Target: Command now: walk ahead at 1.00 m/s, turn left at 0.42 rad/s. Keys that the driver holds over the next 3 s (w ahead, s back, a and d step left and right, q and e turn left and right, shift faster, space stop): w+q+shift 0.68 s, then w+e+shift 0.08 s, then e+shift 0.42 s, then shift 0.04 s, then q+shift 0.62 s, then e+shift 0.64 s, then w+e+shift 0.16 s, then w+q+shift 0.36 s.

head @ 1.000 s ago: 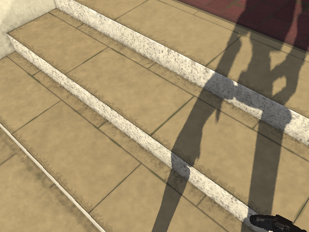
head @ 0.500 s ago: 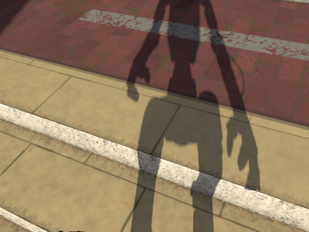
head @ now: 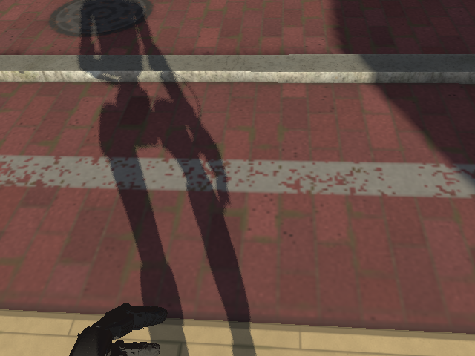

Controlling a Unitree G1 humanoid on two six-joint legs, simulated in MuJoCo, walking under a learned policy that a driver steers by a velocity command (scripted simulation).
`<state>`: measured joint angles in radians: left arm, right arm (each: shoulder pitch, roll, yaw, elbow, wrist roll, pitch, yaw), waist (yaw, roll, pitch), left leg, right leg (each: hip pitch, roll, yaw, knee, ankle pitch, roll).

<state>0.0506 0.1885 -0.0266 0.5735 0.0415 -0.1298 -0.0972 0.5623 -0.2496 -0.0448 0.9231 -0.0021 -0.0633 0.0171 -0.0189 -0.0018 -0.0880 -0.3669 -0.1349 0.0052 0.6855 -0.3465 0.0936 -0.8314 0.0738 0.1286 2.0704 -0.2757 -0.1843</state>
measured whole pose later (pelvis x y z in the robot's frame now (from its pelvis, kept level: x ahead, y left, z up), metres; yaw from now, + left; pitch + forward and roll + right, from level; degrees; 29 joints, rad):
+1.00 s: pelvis +0.77 +0.23 +0.14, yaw +36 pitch +1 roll +1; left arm 0.02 0.23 0.01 0.65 -0.01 -0.11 -0.06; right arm 0.39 -0.20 -0.01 0.78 -0.01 -0.08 -0.03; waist -0.08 -0.04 0.04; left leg 0.05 -0.09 0.05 0.38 -0.45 0.08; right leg -0.75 -0.03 -0.03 0.59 0.26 -0.02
